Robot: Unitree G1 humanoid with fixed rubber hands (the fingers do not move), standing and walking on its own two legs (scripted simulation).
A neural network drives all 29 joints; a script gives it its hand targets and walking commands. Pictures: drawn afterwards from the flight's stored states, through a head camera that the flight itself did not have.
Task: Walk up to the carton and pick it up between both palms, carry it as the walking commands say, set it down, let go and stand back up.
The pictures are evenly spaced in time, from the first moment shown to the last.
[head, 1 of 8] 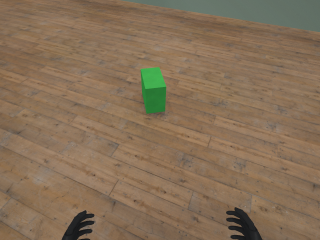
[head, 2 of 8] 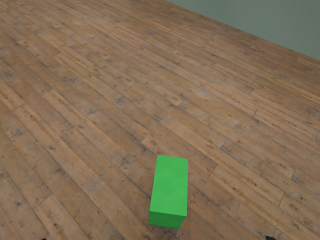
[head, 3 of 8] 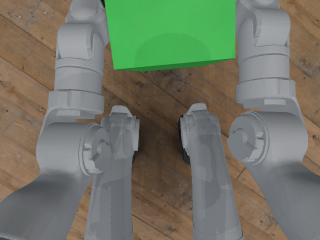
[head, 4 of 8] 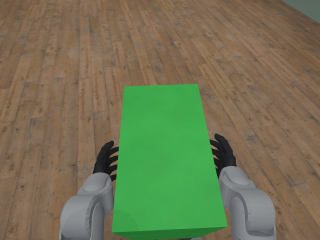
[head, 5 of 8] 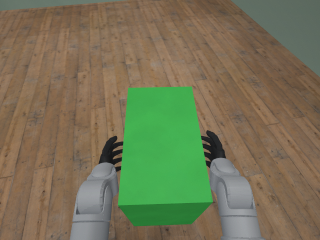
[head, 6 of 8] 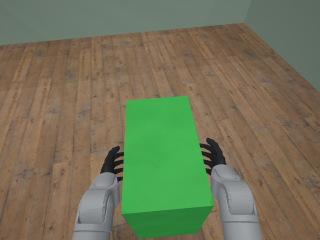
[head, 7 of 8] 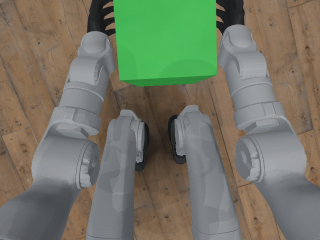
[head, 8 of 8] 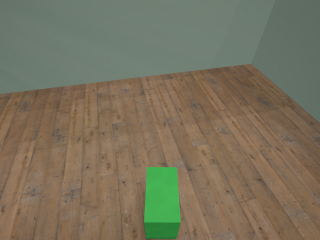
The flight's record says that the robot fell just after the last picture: no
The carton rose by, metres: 0.68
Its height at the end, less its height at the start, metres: +0.00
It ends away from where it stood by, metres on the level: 4.70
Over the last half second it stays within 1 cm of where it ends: yes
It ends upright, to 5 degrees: yes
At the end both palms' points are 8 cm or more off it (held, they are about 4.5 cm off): yes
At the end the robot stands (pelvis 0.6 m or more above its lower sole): yes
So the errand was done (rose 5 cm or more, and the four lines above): yes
